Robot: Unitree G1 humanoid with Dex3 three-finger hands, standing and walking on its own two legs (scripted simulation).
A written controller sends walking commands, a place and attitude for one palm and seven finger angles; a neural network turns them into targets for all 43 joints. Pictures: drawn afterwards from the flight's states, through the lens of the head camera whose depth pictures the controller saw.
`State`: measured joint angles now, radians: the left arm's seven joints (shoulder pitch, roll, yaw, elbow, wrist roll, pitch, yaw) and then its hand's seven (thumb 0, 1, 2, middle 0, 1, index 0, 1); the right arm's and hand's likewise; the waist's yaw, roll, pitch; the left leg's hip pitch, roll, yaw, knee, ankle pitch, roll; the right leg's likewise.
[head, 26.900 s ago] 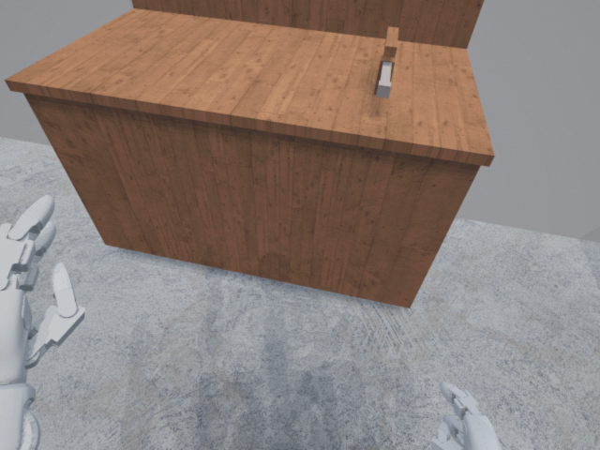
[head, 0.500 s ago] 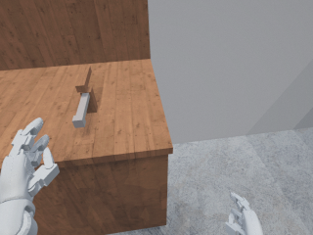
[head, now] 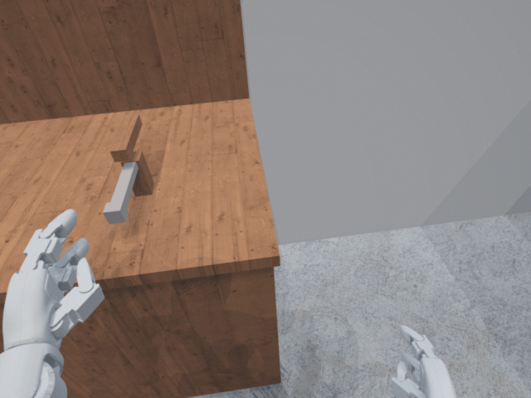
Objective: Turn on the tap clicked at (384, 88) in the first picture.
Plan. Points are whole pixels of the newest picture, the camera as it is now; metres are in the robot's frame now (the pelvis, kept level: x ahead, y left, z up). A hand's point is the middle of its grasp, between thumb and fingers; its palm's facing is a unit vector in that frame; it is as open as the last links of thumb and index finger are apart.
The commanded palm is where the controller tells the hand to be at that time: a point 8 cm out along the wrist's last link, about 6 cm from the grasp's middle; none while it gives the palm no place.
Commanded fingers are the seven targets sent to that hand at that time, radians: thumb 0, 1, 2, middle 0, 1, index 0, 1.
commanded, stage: turn the palm inward beside the body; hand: left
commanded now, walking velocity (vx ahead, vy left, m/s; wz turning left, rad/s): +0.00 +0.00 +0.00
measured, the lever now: (116, 212) +0.35 +0.31 +0.11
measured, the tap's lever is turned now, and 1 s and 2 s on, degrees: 0 0 0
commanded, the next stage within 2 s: reach beside the lever's end, fingers flat in 0.10 s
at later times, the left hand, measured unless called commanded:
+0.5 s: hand (98, 277) +0.20 +0.24 +0.16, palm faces +0.46 -0.88 -0.14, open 7.5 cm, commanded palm +0.16 +0.28 +0.17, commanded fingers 0.00 0.90 0.90 -0.20 -0.30 -0.20 -0.30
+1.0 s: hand (87, 266) +0.22 +0.27 +0.14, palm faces +0.48 -0.87 -0.11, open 7.5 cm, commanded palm +0.19 +0.31 +0.15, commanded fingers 0.00 0.90 0.90 -0.18 -0.25 -0.18 -0.25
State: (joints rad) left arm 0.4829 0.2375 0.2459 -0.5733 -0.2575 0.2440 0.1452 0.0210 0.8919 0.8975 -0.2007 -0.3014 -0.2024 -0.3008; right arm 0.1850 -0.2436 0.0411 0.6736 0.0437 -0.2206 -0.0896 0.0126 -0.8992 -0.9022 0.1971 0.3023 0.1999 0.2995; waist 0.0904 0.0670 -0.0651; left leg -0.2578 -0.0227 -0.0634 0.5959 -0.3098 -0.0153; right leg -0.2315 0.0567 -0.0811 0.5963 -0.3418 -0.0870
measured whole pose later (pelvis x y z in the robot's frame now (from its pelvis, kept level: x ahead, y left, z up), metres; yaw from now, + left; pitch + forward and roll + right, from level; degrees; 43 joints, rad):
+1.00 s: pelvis -0.01 +0.01 +0.00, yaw +0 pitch -1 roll +0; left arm 0.24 0.25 0.30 -0.27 -0.23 0.16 0.15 0.02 0.89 0.90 -0.19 -0.27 -0.19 -0.27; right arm 0.18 -0.24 0.04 0.70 0.05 -0.20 -0.11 0.01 -0.90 -0.90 0.20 0.30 0.20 0.30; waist 0.07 0.05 -0.03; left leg -0.26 -0.03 -0.05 0.57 -0.28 0.00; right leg -0.24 0.04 -0.07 0.57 -0.31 -0.07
